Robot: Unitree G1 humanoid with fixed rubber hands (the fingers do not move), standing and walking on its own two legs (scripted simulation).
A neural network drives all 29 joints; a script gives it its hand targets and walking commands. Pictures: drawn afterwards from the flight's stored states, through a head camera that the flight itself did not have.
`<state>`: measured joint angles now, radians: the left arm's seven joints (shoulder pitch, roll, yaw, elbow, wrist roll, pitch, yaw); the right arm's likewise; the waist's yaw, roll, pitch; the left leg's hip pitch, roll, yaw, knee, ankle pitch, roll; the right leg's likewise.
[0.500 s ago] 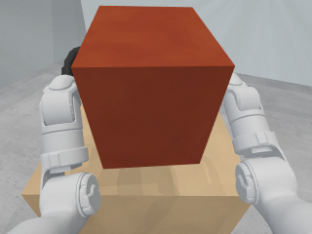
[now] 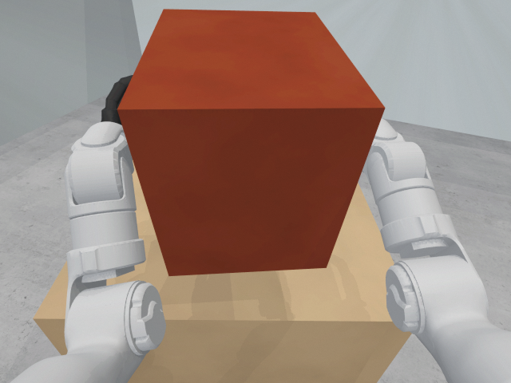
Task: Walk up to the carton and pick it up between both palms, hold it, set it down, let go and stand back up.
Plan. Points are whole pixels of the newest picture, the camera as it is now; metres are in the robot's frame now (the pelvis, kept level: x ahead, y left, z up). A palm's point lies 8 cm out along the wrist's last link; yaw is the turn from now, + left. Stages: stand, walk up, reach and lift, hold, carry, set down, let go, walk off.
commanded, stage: hold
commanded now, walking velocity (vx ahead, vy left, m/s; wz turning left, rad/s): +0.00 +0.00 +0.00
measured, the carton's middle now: (245, 138) +0.41 +0.00 +0.23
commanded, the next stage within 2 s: none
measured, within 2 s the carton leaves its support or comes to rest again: neither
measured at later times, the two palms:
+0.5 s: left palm (118, 136) +0.36 +0.18 +0.26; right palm (363, 126) +0.36 -0.17 +0.27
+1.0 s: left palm (119, 136) +0.36 +0.18 +0.26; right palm (363, 124) +0.37 -0.17 +0.28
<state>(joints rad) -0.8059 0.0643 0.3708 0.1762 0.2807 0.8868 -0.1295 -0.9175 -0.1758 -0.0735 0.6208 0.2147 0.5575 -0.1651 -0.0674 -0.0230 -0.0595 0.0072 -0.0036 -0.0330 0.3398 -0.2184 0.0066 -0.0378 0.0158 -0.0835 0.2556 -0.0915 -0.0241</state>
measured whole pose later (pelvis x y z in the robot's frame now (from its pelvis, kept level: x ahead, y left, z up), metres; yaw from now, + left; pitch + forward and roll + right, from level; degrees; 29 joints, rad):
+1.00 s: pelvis +0.00 +0.01 +0.00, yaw +0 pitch -6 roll -1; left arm -0.80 0.05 0.38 0.19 0.27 0.87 -0.12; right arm -0.94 -0.18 -0.08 0.62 0.21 0.58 -0.17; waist -0.08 -0.02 -0.07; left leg -0.02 -0.01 -0.03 0.34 -0.21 0.01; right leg -0.06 0.01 -0.08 0.25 -0.08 -0.02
